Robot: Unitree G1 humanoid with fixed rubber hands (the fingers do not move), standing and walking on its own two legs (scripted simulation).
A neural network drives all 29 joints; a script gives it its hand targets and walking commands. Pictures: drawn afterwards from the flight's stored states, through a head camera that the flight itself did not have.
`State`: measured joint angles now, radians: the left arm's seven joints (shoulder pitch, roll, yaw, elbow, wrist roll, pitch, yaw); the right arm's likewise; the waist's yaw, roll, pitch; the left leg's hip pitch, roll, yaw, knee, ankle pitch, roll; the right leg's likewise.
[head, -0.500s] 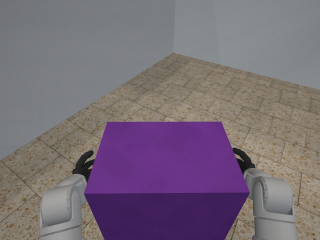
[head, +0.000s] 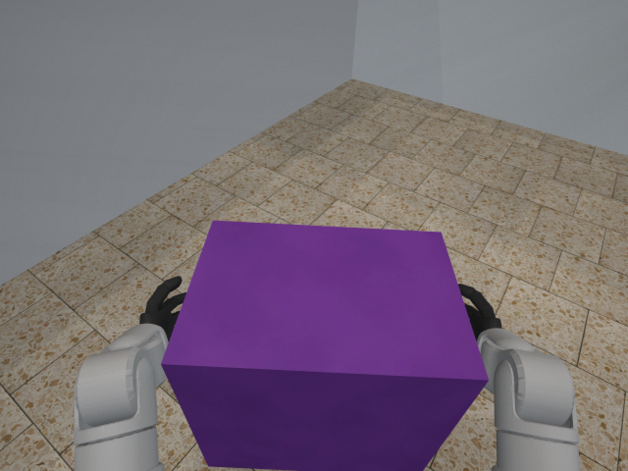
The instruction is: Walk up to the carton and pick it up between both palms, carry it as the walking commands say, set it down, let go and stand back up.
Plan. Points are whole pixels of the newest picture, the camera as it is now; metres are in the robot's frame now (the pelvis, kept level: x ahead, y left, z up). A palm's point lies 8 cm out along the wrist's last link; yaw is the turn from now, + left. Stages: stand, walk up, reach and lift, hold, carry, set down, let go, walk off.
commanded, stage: carry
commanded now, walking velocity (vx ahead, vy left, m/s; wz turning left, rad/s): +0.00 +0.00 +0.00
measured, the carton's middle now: (320, 353) +0.27 +0.00 +0.02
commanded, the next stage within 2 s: none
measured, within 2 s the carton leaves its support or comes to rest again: neither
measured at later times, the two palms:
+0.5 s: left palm (175, 449) +0.15 +0.16 +0.03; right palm (543, 460) +0.13 -0.23 +0.04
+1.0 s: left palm out of the picture +0.04 +0.17 +0.05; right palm out of the picture +0.04 -0.21 +0.03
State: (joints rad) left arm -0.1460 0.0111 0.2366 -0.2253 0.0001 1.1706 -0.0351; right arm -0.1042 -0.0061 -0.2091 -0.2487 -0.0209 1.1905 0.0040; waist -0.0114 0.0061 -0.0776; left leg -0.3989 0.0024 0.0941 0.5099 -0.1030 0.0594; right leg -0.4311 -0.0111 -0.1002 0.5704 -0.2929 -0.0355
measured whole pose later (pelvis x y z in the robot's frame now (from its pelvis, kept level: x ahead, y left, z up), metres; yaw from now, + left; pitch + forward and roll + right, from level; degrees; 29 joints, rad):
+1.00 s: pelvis -0.21 -0.02 -0.02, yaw -1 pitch -1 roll +0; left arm -0.08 -0.02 0.26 -0.37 0.00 1.17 -0.04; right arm -0.12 -0.01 -0.20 -0.33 0.00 1.21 0.00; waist 0.00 0.04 0.04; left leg -0.49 -0.01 0.20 0.65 -0.16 0.12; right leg -0.49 -0.09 -0.06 0.79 -0.40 -0.01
